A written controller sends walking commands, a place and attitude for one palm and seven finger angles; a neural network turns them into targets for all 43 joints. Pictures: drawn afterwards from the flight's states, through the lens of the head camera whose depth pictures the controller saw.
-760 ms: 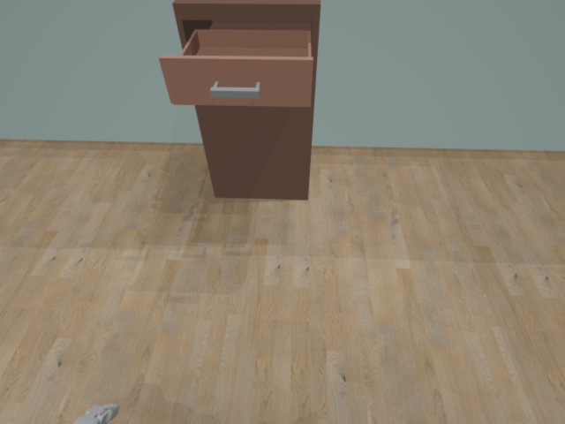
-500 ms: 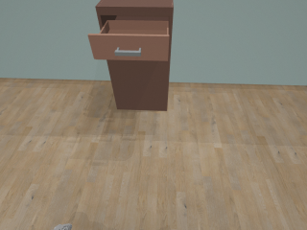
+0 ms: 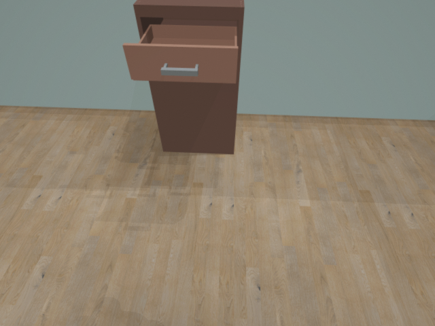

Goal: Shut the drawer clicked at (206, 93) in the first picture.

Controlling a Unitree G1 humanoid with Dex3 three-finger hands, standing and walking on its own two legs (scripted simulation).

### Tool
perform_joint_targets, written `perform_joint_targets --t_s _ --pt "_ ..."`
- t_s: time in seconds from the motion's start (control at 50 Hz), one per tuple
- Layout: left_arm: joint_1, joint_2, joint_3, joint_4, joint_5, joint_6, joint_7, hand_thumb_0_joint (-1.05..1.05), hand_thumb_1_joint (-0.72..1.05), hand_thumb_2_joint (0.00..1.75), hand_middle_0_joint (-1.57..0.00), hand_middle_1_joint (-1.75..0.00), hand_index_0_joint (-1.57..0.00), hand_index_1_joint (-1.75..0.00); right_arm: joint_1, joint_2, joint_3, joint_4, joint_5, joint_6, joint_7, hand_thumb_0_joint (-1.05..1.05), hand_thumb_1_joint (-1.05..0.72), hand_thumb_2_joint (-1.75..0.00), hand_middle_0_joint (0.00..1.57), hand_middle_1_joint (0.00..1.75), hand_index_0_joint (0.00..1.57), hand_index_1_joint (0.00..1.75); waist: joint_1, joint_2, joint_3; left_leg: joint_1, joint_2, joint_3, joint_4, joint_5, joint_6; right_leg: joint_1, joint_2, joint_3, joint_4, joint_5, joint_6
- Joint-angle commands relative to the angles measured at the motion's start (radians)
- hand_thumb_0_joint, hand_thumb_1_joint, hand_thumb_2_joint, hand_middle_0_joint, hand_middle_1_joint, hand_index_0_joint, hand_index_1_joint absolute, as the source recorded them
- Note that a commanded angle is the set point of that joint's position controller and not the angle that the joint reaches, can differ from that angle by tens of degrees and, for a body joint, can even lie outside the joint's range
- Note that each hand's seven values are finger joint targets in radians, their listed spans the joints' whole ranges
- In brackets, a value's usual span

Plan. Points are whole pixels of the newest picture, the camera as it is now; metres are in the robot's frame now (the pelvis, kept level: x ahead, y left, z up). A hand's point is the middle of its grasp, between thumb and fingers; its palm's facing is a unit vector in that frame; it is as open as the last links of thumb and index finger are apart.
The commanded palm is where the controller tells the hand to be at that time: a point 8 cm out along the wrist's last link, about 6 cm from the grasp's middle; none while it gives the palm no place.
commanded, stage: stand and wait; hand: left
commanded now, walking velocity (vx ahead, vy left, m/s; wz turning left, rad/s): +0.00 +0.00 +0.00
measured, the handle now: (180, 69) +0.98 +0.19 -0.01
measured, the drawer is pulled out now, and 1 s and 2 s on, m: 0.29 0.29 0.29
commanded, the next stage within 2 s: look at it before walking up in 0.06 s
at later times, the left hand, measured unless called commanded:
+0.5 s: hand out of the picture +0.07 +0.25 -0.16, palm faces -0.03 -0.95 -0.32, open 7.4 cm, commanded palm none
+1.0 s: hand out of the picture +0.05 +0.23 -0.18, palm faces +0.01 -0.97 -0.23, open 7.4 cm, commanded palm none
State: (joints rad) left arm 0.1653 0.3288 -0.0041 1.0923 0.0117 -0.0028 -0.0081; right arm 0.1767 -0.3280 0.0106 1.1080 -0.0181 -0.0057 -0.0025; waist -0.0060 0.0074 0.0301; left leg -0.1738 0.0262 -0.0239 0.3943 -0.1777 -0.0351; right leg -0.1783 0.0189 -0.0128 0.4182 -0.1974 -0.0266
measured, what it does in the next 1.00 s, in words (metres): stands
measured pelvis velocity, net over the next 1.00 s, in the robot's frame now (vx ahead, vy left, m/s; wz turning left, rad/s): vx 0.03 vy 0.02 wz -0.01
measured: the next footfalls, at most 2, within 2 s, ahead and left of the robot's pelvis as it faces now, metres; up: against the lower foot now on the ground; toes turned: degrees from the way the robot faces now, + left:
right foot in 1.44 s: +0.31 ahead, -0.13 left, +0.00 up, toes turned -13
left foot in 1.96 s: +0.47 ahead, +0.10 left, +0.00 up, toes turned +14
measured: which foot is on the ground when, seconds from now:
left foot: down 0.00-1.00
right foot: down 0.00-1.00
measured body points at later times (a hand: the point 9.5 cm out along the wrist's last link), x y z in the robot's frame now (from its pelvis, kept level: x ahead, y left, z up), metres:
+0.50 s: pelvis +0.00 +0.01 +0.00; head +0.01 +0.01 +0.45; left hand +0.07 +0.30 -0.13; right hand +0.07 -0.28 -0.14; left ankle +0.03 +0.14 -0.74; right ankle +0.02 -0.10 -0.74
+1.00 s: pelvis +0.03 +0.02 +0.00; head +0.01 +0.02 +0.44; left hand +0.05 +0.28 -0.16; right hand +0.06 -0.25 -0.15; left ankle +0.02 +0.14 -0.74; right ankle +0.02 -0.10 -0.74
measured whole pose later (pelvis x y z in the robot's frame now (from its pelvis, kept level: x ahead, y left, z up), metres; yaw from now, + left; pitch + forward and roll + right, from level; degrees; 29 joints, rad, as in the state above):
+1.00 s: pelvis +0.03 +0.02 +0.00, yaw +0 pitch -2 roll -1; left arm 0.28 0.25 0.01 1.09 0.02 0.00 -0.01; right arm 0.25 -0.25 0.01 1.12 -0.03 0.00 0.00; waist 0.01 0.00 -0.03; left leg -0.20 0.03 0.01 0.55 -0.38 0.00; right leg -0.17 0.02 0.00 0.47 -0.28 -0.02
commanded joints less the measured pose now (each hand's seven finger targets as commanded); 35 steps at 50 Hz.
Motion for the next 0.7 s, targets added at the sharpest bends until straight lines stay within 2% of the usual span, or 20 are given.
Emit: perform_joint_targets --t_s 0.0,0.1,0.32,0.5,0.56,0.68 --pt "-0.047 0.206 0.039 -0.067 -0.002 -0.024 0.018 0.00 0.90 0.90 -0.20 -0.30 -0.20 -0.30 -0.043 -0.192 -0.041 -0.066 0.005 -0.023 -0.009 0.00 -0.90 -0.90 0.20 0.30 0.20 0.30 0.006 -0.015 -0.027 -0.012 0.080 -0.080 -0.075 0.003 0.052 -0.018 -0.129 0.141 -0.126 -0.078 -0.009" --pt "-0.043 0.202 0.038 -0.064 -0.001 -0.024 0.019 0.00 0.90 0.90 -0.20 -0.30 -0.20 -0.30 -0.044 -0.188 -0.041 -0.063 0.005 -0.025 -0.009 0.00 -0.90 -0.90 0.20 0.30 0.20 0.30 0.008 -0.001 -0.031 -0.006 0.082 -0.081 -0.080 0.018 0.053 -0.013 -0.129 0.140 -0.122 -0.049 -0.008" --pt "-0.040 0.194 0.038 -0.067 0.001 -0.025 0.019 0.00 0.90 0.90 -0.20 -0.30 -0.20 -0.30 -0.046 -0.179 -0.042 -0.062 0.006 -0.023 -0.008 0.00 -0.90 -0.90 0.20 0.30 0.20 0.30 0.006 -0.011 -0.028 -0.003 0.082 -0.081 -0.083 0.014 0.053 -0.016 -0.127 0.138 -0.126 -0.050 -0.004" --pt "-0.037 0.194 0.036 -0.062 -0.001 -0.028 0.020 0.00 0.90 0.90 -0.20 -0.30 -0.20 -0.30 -0.058 -0.184 -0.040 -0.059 0.008 -0.029 -0.009 0.00 -0.90 -0.90 0.20 0.30 0.20 0.30 0.009 0.008 -0.058 0.023 0.091 -0.082 -0.086 0.079 0.053 0.017 -0.131 0.123 -0.110 0.049 -0.002" --pt "-0.034 0.194 0.036 -0.059 0.000 -0.029 0.021 0.00 0.90 0.90 -0.20 -0.30 -0.20 -0.30 -0.059 -0.183 -0.039 -0.060 0.008 -0.028 -0.010 0.00 -0.90 -0.90 0.20 0.30 0.20 0.30 0.009 -0.007 -0.053 0.025 0.091 -0.080 -0.085 0.089 0.053 0.020 -0.131 0.124 -0.111 0.067 -0.002" --pt "-0.035 0.193 0.035 -0.058 0.000 -0.028 0.020 0.00 0.90 0.90 -0.20 -0.30 -0.20 -0.30 -0.063 -0.184 -0.039 -0.056 0.008 -0.026 -0.010 0.00 -0.90 -0.90 0.20 0.30 0.20 0.30 0.007 -0.002 -0.042 0.026 0.088 -0.082 -0.093 0.067 0.052 0.013 -0.129 0.128 -0.121 0.039 -0.001"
